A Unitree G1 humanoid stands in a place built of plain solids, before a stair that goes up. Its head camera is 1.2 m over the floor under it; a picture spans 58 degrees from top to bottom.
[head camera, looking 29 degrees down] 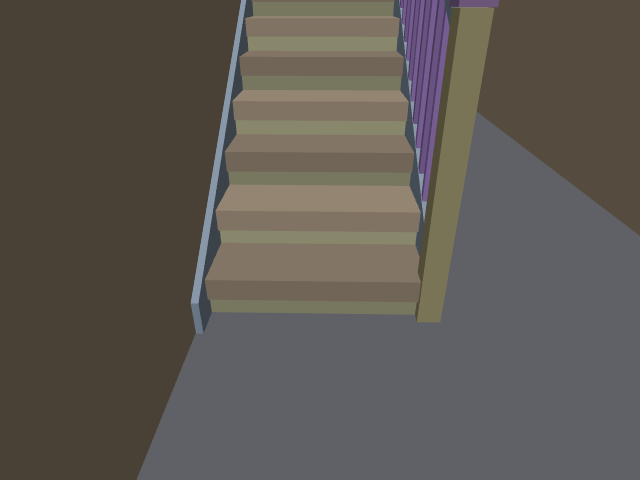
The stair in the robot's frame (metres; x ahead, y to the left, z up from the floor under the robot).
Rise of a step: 0.18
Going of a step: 0.28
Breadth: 0.92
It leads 1 degrees to the right of straight ahead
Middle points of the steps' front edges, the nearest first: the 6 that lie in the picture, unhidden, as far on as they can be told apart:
1.48 0.03 0.19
1.76 0.01 0.37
2.04 0.00 0.55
2.33 0.00 0.74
2.61 -0.01 0.92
2.89 -0.01 1.10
